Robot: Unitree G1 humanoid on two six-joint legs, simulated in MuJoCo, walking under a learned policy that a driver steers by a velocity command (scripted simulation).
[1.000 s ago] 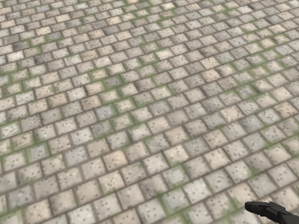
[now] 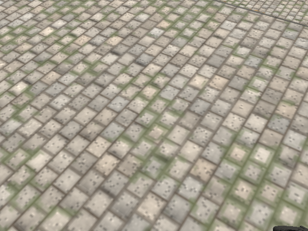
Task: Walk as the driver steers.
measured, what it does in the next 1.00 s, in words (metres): walks ahead, turning left: left foot, then right foot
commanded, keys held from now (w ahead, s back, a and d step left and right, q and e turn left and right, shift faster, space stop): w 0.02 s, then w+q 0.22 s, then q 0.76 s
